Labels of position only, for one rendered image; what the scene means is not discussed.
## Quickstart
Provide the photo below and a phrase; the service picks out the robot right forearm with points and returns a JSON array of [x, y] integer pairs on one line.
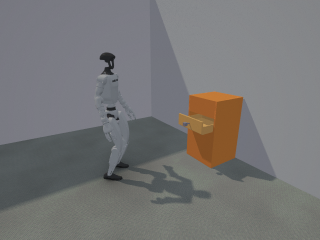
[[101, 110]]

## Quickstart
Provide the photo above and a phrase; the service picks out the handle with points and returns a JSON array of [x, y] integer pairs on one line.
[[185, 124]]

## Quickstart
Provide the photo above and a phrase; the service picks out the robot left thigh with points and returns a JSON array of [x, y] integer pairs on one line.
[[124, 127]]

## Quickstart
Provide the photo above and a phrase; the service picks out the robot right thigh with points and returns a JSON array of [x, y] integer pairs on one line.
[[119, 142]]

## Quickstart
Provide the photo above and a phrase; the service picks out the drawer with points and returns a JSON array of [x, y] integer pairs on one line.
[[198, 123]]

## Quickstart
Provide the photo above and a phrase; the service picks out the left robot hand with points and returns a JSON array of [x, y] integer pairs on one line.
[[128, 111]]

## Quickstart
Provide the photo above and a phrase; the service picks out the cabinet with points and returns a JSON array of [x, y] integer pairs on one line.
[[218, 146]]

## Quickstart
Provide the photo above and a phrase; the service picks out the right robot hand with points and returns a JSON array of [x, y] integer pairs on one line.
[[107, 128]]

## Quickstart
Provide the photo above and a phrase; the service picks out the right robot upper arm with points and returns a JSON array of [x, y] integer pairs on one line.
[[100, 83]]

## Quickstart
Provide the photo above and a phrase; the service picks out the robot thigh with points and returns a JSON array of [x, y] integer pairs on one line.
[[124, 127], [119, 142]]

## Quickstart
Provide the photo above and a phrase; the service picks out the robot left forearm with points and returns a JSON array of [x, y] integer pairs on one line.
[[122, 101]]

